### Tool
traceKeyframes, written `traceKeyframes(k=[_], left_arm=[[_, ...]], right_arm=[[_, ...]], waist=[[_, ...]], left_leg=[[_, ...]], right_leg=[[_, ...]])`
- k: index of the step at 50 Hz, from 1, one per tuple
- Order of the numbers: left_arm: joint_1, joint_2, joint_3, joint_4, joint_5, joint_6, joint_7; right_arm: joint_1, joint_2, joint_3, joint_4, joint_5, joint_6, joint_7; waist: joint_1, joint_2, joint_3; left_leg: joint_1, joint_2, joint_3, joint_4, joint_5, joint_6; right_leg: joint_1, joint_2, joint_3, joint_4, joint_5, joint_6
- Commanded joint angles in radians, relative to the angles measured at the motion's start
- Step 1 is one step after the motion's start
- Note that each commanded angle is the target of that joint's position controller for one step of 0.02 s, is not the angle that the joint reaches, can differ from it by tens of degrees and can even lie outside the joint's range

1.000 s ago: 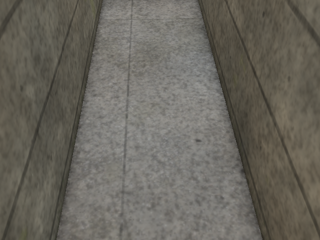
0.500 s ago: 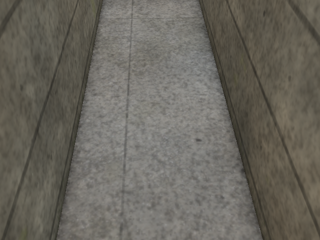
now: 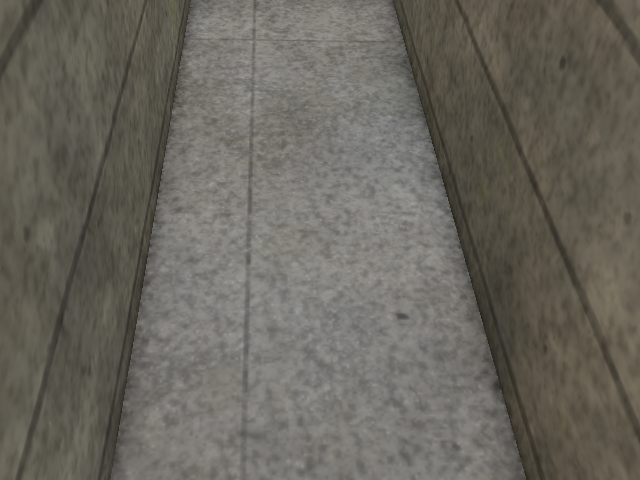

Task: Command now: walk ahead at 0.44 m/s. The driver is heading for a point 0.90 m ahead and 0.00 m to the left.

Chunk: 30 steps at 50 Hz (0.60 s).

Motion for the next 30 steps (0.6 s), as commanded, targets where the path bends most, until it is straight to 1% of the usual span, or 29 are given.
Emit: traceKeyframes(k=[1, 2, 3, 4, 5, 6, 7, 8, 9, 10, 11, 12, 13, 14, 15, 16, 17, 18, 19, 20, 21, 22, 24, 25, 27, 28, 30], left_arm=[[-0.054, 0.019, -0.006, -0.076, 0.004, 0.017, -0.002], [-0.116, 0.024, -0.009, -0.101, 0.006, 0.02, -0.005], [-0.171, 0.024, -0.012, -0.122, 0.003, 0.021, -0.008], [-0.222, 0.02, -0.018, -0.146, -0.006, 0.021, -0.009], [-0.227, 0.01, -0.022, -0.144, -0.006, 0.023, -0.016], [-0.262, 0.008, -0.027, -0.154, -0.007, 0.024, -0.022], [-0.299, 0.002, -0.032, -0.166, -0.005, 0.024, -0.029], [-0.384, -0.001, -0.038, -0.193, -0.006, 0.018, -0.033], [-0.405, -0.001, -0.04, -0.202, -0.006, 0.015, -0.035], [-0.374, 0.037, -0.026, -0.197, 0.0, 0.017, -0.023], [-0.334, 0.053, -0.019, -0.185, 0.009, 0.019, -0.015], [-0.254, 0.078, -0.005, -0.168, 0.007, 0.014, -0.009], [-0.135, 0.106, 0.005, -0.125, 0.031, 0.003, -0.009], [-0.009, 0.132, 0.026, -0.079, 0.034, -0.009, -0.002], [0.133, 0.143, 0.04, -0.042, 0.037, -0.018, 0.01], [0.228, 0.243, 0.065, -0.032, 0.062, -0.024, 0.02], [0.202, 0.208, 0.061, -0.062, 0.042, -0.02, 0.008], [0.116, 0.14, 0.051, -0.069, 0.005, -0.018, 0.005], [0.044, 0.124, 0.052, -0.066, -0.005, -0.021, 0.014], [0.033, 0.106, 0.049, -0.063, -0.002, -0.03, 0.017], [0.04, 0.093, 0.044, -0.061, 0.01, -0.042, 0.026], [0.058, 0.089, 0.04, -0.048, 0.008, -0.055, 0.029], [0.116, 0.105, 0.046, -0.018, -0.013, -0.08, 0.023], [0.14, 0.134, 0.053, -0.014, -0.017, -0.088, 0.023], [0.163, 0.138, 0.057, -0.006, -0.029, -0.094, 0.02], [0.182, 0.137, 0.058, 0.0, -0.035, -0.094, 0.02], [0.225, 0.128, 0.057, 0.013, -0.039, -0.092, 0.02]], right_arm=[[0.09, -0.134, -0.026, -0.034, 0.01, -0.023, -0.004], [0.108, -0.126, -0.024, -0.033, 0.016, -0.023, -0.003], [0.124, -0.119, -0.022, -0.032, 0.018, -0.022, -0.002], [0.131, -0.12, -0.023, -0.027, 0.019, -0.025, -0.003], [0.13, -0.111, -0.018, -0.027, 0.03, -0.024, 0.0], [0.141, -0.102, -0.016, -0.025, 0.031, -0.025, 0.0], [0.153, -0.108, -0.018, -0.017, 0.032, -0.026, 0.0], [0.169, -0.098, -0.014, -0.005, 0.041, -0.029, 0.004], [0.17, -0.102, -0.012, 0.003, 0.042, -0.033, 0.004], [0.161, -0.136, -0.029, 0.003, 0.044, -0.045, 0.0], [0.131, -0.158, -0.033, 0.002, 0.046, -0.053, -0.002], [0.071, -0.182, -0.031, -0.014, 0.035, -0.055, -0.005], [0.054, -0.175, -0.03, -0.012, 0.025, -0.051, -0.01], [0.011, -0.188, -0.032, -0.025, 0.016, -0.046, -0.014], [-0.006, -0.183, -0.026, -0.014, 0.023, -0.041, -0.006], [0.077, -0.043, 0.011, -0.031, 0.046, -0.038, 0.005], [0.203, -0.071, 0.0, -0.014, 0.058, -0.033, 0.008], [0.045, -0.147, -0.018, -0.046, 0.037, -0.029, 0.002], [-0.039, -0.129, -0.011, -0.096, 0.039, -0.032, 0.008], [-0.073, -0.116, -0.008, -0.097, 0.032, -0.025, 0.011], [-0.099, -0.127, -0.008, -0.105, 0.02, -0.014, 0.01], [-0.089, -0.109, -0.005, -0.099, 0.012, 0.004, 0.013], [-0.127, -0.081, -0.003, -0.11, 0.001, 0.029, 0.018], [-0.146, -0.078, -0.003, -0.12, -0.005, 0.045, 0.024], [-0.255, -0.093, -0.007, -0.152, -0.009, 0.06, 0.034], [-0.308, -0.094, -0.007, -0.166, -0.009, 0.063, 0.039], [-0.383, -0.085, -0.002, -0.183, -0.007, 0.06, 0.049]], waist=[[0.007, 0.076, 0.106], [-0.005, 0.088, 0.115], [-0.018, 0.102, 0.123], [-0.027, 0.121, 0.133], [-0.023, 0.146, 0.126], [-0.035, 0.15, 0.128], [-0.049, 0.156, 0.136], [-0.068, 0.137, 0.153], [-0.069, 0.135, 0.153], [-0.047, 0.131, 0.148], [-0.024, 0.144, 0.115], [0.025, 0.174, 0.06], [0.063, 0.169, 0.002], [0.121, 0.175, -0.069], [0.205, 0.164, -0.103], [0.163, -0.066, -0.244], [0.095, -0.156, -0.346], [0.079, -0.011, -0.176], [0.052, -0.019, -0.053], [0.034, 0.027, -0.005], [0.034, 0.057, 0.022], [0.013, 0.061, 0.016], [0.0, 0.039, 0.024], [-0.008, 0.006, 0.048], [0.012, -0.014, 0.087], [0.025, -0.027, 0.1], [0.051, -0.043, 0.105]], left_leg=[[0.008, 0.277, -0.252, -0.253, 0.147, 0.106], [0.01, 0.262, -0.226, -0.266, 0.177, 0.098], [0.013, 0.246, -0.2, -0.272, 0.231, 0.086], [0.012, 0.229, -0.183, -0.271, 0.29, 0.067], [0.015, 0.205, -0.139, -0.264, 0.34, 0.057], [0.011, 0.196, -0.12, -0.257, 0.391, 0.048], [0.015, 0.195, -0.105, -0.259, 0.418, 0.045], [0.011, 0.208, -0.094, -0.27, 0.449, 0.042], [0.013, 0.215, -0.084, -0.262, 0.534, 0.038], [0.013, 0.217, -0.072, -0.228, 0.641, 0.031], [0.031, 0.23, -0.055, -0.166, 0.838, 0.027], [0.059, 0.241, -0.059, -0.104, 1.052, 0.026], [0.111, 0.253, -0.047, 0.014, 1.139, 0.023], [0.111, 0.249, -0.058, 0.183, 1.148, 0.035], [-0.011, 0.203, -0.039, 0.407, 0.938, 0.057], [-0.256, 0.083, -0.006, 0.823, 0.312, 0.036], [-0.454, -0.04, -0.135, 1.047, -0.251, 0.048], [-0.515, 0.029, -0.192, 1.008, -0.114, 0.058], [-0.531, 0.059, -0.183, 0.924, -0.011, 0.056], [-0.517, 0.09, -0.182, 0.844, 0.019, 0.051], [-0.514, 0.096, -0.182, 0.807, 0.028, 0.034], [-0.491, 0.101, -0.186, 0.764, 0.043, 0.019], [-0.516, 0.097, -0.164, 0.698, 0.054, -0.007], [-0.506, 0.103, -0.16, 0.65, 0.066, -0.024], [-0.548, 0.099, -0.119, 0.542, 0.161, -0.051], [-0.559, 0.096, -0.098, 0.484, 0.225, -0.058], [-0.555, 0.089, -0.066, 0.371, 0.358, -0.055]], right_leg=[[-0.211, -0.035, -0.007, -0.062, 0.086, 0.035], [-0.23, -0.035, -0.031, -0.116, 0.12, 0.048], [-0.239, -0.033, -0.056, -0.173, 0.155, 0.058], [-0.238, -0.024, -0.076, -0.23, 0.2, 0.067], [-0.207, -0.023, -0.081, -0.308, 0.243, 0.074], [-0.175, -0.016, -0.102, -0.367, 0.274, 0.077], [-0.147, -0.013, -0.115, -0.43, 0.306, 0.076], [-0.117, -0.006, -0.148, -0.501, 0.343, 0.076], [-0.066, 0.004, -0.159, -0.548, 0.365, 0.067], [-0.012, 0.023, -0.174, -0.565, 0.348, 0.057], [0.058, 0.042, -0.177, -0.568, 0.307, 0.037], [0.154, 0.059, -0.156, -0.55, 0.255, 0.014], [0.223, 0.073, -0.156, -0.532, 0.192, -0.007], [0.339, 0.072, -0.131, -0.551, 0.144, -0.024], [0.51, 0.016, -0.066, -0.651, 0.064, -0.05], [0.747, -0.263, 0.297, -0.706, -0.255, -0.141], [0.836, -0.429, 0.76, -0.87, -0.385, -0.257], [0.683, -0.337, 0.622, -0.925, -0.399, -0.202], [0.566, -0.303, 0.464, -0.947, -0.251, -0.172], [0.501, -0.264, 0.362, -0.961, -0.118, -0.141], [0.462, -0.251, 0.32, -0.972, -0.005, -0.114], [0.449, -0.243, 0.276, -0.982, 0.077, -0.096], [0.445, -0.229, 0.206, -0.992, 0.183, -0.081], [0.399, -0.221, 0.182, -1.02, 0.159, -0.079], [0.391, -0.187, 0.126, -1.064, 0.139, -0.057], [0.395, -0.167, 0.098, -1.075, 0.155, -0.04], [0.419, -0.137, 0.052, -1.072, 0.213, -0.009]])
